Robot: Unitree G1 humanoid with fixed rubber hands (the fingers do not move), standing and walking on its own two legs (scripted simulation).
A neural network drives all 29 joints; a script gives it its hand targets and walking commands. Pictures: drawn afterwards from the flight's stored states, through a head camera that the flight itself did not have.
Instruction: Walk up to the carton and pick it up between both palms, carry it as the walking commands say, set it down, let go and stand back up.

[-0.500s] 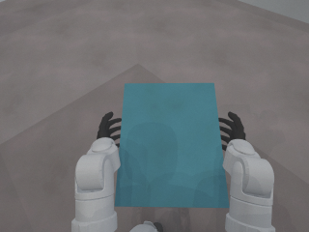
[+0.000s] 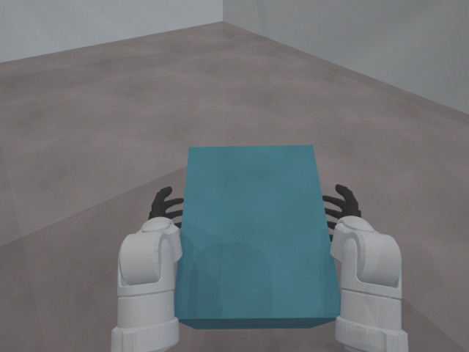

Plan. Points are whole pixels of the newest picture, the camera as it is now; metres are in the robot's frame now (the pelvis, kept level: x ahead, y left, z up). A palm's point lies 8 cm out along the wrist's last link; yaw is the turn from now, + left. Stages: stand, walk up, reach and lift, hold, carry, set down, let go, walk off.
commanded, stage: carry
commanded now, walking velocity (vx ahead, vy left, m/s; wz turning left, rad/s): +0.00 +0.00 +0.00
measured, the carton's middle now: (251, 241) +0.33 +0.01 +0.04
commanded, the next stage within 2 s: none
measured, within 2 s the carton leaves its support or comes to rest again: neither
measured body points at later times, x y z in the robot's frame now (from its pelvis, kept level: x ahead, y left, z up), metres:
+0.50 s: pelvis +0.00 -0.02 +0.00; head -0.01 -0.02 +0.45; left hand +0.32 +0.12 +0.07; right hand +0.32 -0.18 +0.07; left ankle +0.09 +0.09 -0.73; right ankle +0.05 -0.14 -0.73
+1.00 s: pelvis +0.02 -0.04 +0.00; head +0.02 -0.04 +0.45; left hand +0.36 +0.11 +0.08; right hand +0.36 -0.19 +0.08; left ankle +0.09 +0.09 -0.73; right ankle +0.05 -0.14 -0.73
